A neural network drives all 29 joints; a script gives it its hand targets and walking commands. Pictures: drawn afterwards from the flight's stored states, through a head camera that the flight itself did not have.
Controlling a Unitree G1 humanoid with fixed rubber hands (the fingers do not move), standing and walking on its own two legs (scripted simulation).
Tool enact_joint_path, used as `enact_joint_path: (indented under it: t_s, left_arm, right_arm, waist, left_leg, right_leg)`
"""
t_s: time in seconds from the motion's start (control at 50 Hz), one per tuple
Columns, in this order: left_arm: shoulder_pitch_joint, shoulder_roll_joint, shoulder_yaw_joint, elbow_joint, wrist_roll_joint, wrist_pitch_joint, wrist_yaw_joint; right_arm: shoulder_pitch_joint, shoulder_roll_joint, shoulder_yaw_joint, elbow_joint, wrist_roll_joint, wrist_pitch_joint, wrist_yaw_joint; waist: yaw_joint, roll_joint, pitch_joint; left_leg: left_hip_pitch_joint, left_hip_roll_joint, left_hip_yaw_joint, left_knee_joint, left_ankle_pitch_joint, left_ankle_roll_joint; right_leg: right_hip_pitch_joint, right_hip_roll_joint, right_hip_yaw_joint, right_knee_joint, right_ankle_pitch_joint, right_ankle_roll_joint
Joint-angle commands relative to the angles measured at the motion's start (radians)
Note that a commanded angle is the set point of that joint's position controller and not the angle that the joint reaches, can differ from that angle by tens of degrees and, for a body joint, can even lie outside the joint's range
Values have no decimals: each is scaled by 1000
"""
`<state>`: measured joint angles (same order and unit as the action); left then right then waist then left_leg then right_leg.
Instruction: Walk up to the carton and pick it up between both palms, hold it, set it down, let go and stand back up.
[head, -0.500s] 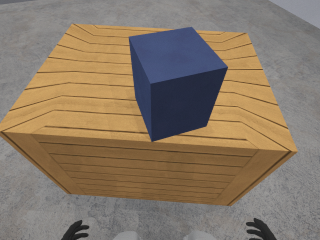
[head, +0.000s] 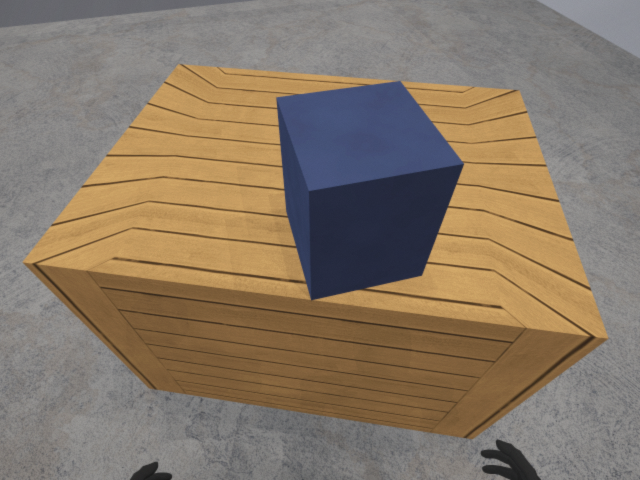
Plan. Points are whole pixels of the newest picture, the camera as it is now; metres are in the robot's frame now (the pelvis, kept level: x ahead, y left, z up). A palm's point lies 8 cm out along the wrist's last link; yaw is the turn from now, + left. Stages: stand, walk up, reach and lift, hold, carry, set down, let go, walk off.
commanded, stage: walk up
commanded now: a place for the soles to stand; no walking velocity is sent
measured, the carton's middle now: (354, 193) +0.52 -0.03 +0.04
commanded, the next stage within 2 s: none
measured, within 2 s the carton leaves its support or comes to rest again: neither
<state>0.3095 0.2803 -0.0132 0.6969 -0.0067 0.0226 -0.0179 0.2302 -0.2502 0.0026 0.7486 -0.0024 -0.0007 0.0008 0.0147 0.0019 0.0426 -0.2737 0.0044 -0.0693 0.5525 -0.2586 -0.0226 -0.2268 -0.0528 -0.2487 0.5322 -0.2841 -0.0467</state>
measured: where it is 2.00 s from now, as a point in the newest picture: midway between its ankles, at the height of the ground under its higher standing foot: outside the picture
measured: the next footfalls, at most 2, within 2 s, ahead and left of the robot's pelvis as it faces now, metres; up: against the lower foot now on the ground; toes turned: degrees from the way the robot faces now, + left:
right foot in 0.66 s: +0.15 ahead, -0.10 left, +0.00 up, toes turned -11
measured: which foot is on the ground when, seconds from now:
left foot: down 0.00-1.00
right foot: down 0.00-0.40, up 0.42-0.64, down 0.66-1.00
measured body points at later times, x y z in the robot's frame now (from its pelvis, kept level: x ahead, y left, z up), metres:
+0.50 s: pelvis +0.04 +0.02 -0.01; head +0.05 +0.05 +0.44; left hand +0.06 +0.30 -0.15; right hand +0.10 -0.24 -0.12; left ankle +0.03 +0.13 -0.73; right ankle +0.02 -0.09 -0.69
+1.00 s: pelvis +0.10 +0.02 -0.01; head +0.11 +0.02 +0.44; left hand +0.23 +0.27 -0.11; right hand +0.21 -0.24 -0.11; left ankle +0.07 +0.13 -0.73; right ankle +0.14 -0.12 -0.73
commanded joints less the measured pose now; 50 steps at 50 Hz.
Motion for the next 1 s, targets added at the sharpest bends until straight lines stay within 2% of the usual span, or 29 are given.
enact_joint_path:
  t_s: [0.0, 0.2, 0.22, 0.24, 0.28, 0.3, 0.34, 0.36, 0.38, 0.4, 0.42, 0.46, 0.48, 0.5, 0.54, 0.56, 0.6, 0.62, 0.64, 0.66, 0.68, 0.7, 0.74, 0.78, 0.8, 0.82, 0.84, 0.92, 0.98]
  left_arm:
    - [3, 154, 44, -87, 1, -20, 6]
    - [5, 158, 45, -64, 5, -9, 7]
    - [112, 163, 71, -51, 40, -14, 2]
    - [102, 169, 80, -47, 40, -15, 6]
    - [129, 208, 95, -20, 44, -20, 15]
    - [119, 213, 94, -15, 48, -25, 18]
    - [53, 193, 77, -14, 45, -23, 10]
    - [21, 163, 65, -27, 37, -17, 2]
    - [-11, 109, 49, -59, 24, -15, -4]
    - [9, 83, 43, -94, 31, -15, -8]
    - [24, 119, 56, -93, 43, -9, -5]
    - [62, 113, 63, -85, 39, -16, 6]
    - [72, 120, 72, -86, 47, -23, 12]
    - [84, 110, 73, -85, 48, -29, 12]
    - [95, 68, 67, -85, 42, -34, 8]
    - [104, 57, 67, -80, 40, -35, 7]
    - [137, 62, 77, -75, 42, -38, 11]
    - [156, 82, 83, -83, 43, -44, 14]
    - [180, 129, 96, -92, 50, -49, 18]
    - [165, 223, 113, -116, 44, -50, 24]
    - [178, 218, 118, -104, 13, -41, 27]
    - [133, 198, 110, -112, 12, -34, 35]
    - [63, 180, 97, -120, 29, -17, 45]
    - [4, 171, 81, -125, 22, -8, 34]
    - [5, 159, 75, -133, 10, -9, 24]
    - [13, 114, 66, -155, -6, -12, 16]
    - [1, 98, 66, -149, -1, -12, 17]
    - [9, 126, 75, -129, 17, -39, 12]
    - [-5, 125, 76, -138, 11, -43, 12]
  right_arm:
    - [-19, -144, -43, -89, 1, -26, -6]
    - [18, -157, -50, -95, 3, -26, -9]
    - [134, -134, -71, -72, -28, -25, 1]
    - [98, -145, -80, -86, -28, -21, 6]
    - [68, -93, -76, -118, -21, -23, 23]
    - [68, -92, -81, -136, -33, -30, 27]
    - [146, -82, -96, -146, -33, -47, 28]
    - [203, -106, -105, -139, -29, -56, 23]
    - [236, -176, -121, -129, -31, -63, 9]
    - [292, -253, -142, -114, -45, -61, -7]
    - [301, -240, -141, -96, -53, -52, -23]
    - [245, -202, -120, -107, -56, -49, -36]
    - [215, -181, -109, -113, -59, -51, -35]
    - [185, -167, -98, -117, -57, -50, -32]
    - [126, -162, -82, -127, -48, -45, -23]
    - [110, -171, -80, -131, -43, -37, -19]
    - [91, -186, -72, -131, -23, -17, -14]
    - [84, -188, -62, -134, -12, -12, -9]
    - [105, -166, -49, -147, -5, -13, -5]
    - [166, -119, -30, -170, 2, -7, -6]
    - [147, -122, -35, -153, -10, 21, -19]
    - [114, -114, -36, -160, -15, 35, -22]
    - [130, -102, -37, -147, -11, 31, -22]
    - [195, -116, -50, -124, -17, 7, -14]
    - [162, -148, -59, -135, -27, -6, -10]
    - [88, -217, -72, -155, -23, -15, -9]
    - [37, -215, -69, -149, -2, -20, -3]
    - [10, -175, -47, -155, 0, -21, 1]
    - [8, -173, -49, -165, -4, -10, 2]
  waist:
    - [-3, -8, -43]
    - [-1, 17, -42]
    - [0, -24, -122]
    - [12, -25, 29]
    - [38, -92, 114]
    - [36, -85, 125]
    - [-27, -75, 79]
    - [-66, -31, 71]
    - [-90, 120, 102]
    - [-107, 225, 88]
    - [-101, 134, 108]
    - [-77, 93, 67]
    - [-67, 76, 44]
    - [-60, 97, 24]
    - [-39, 145, 9]
    - [-33, 158, -9]
    - [-6, 118, -30]
    - [16, 83, -39]
    - [26, 14, -79]
    - [6, -120, -137]
    - [28, -139, -148]
    - [27, -142, -61]
    - [2, -160, -19]
    - [-52, -158, -51]
    - [-47, -126, -52]
    - [-11, -6, -37]
    - [12, 14, -24]
    - [1, 9, -52]
    - [-13, 18, -97]
  left_leg:
    - [-22, 64, -78, -57, 127, 60]
    - [-86, 56, -125, -66, 129, 70]
    - [-75, -3, -81, -45, -340, 103]
    - [-208, -11, -65, -11, -394, 110]
    - [-300, -27, 63, 129, -209, 73]
    - [-253, 10, 62, 156, -164, 61]
    - [3, 8, 48, 48, -149, 79]
    - [105, 2, -14, -42, -159, 100]
    - [119, 101, -284, -195, -351, 157]
    - [171, 269, -616, -315, -436, 263]
    - [203, 337, -602, -295, -275, 325]
    - [216, 353, -456, -243, 48, 346]
    - [224, 343, -377, -227, 167, 328]
    - [201, 318, -278, -213, 296, 304]
    - [99, 245, -100, -155, 527, 256]
    - [58, 213, -44, -112, 581, 232]
    - [-19, 182, 14, -4, 520, 177]
    - [-92, 170, 25, 46, 407, 137]
    - [-160, 139, 46, 116, 250, 92]
    - [-160, 34, 112, 283, -14, 17]
    - [-77, 4, 89, 356, -356, 2]
    - [-123, 19, 49, 393, -407, -2]
    - [-113, 46, 42, 294, -357, 0]
    - [59, 30, 88, -4, -99, 17]
    - [107, 49, 29, -69, 10, 45]
    - [26, 147, -111, -135, -90, 86]
    - [-79, 200, -135, -171, -106, 112]
    - [-1, 128, 24, -88, 103, 76]
    - [84, 129, 60, -56, 172, 79]
  right_leg:
    - [16, -151, 171, -168, -23, -16]
    - [62, -140, 159, -118, -15, -21]
    - [115, -124, 173, -127, -426, -43]
    - [76, -173, 242, -171, -518, -65]
    - [96, -327, 354, -318, -577, -139]
    - [37, -364, 354, -337, -536, -153]
    - [-141, -300, 223, -259, -487, -100]
    - [-229, -222, 138, -151, -466, -48]
    - [-331, -86, 44, 97, -360, 19]
    - [-432, 14, 96, 330, -355, 53]
    - [-485, -17, 219, 451, -343, 48]
    - [-485, -30, 301, 532, -254, 50]
    - [-461, -38, 321, 501, -215, 58]
    - [-398, -43, 316, 434, -196, 69]
    - [-217, -25, 262, 270, -118, 76]
    - [-129, 6, 218, 213, -74, 70]
    - [24, 56, 169, 71, 113, 44]
    - [110, 58, 197, -12, 238, 21]
    - [198, -14, 307, -18, 331, -14]
    - [165, -229, 593, -82, 378, -135]
    - [41, -308, 705, -137, 273, -242]
    - [-23, -291, 710, -158, 214, -260]
    - [-77, -233, 630, -139, 212, -208]
    - [-148, -143, 508, -79, 176, -95]
    - [-196, -114, 472, -42, 148, -39]
    - [-189, -31, 388, 5, 58, 10]
    - [-75, 24, 331, 49, 36, 28]
    - [-17, -19, 388, 39, 335, 0]
    - [-47, -8, 382, 67, 389, -8]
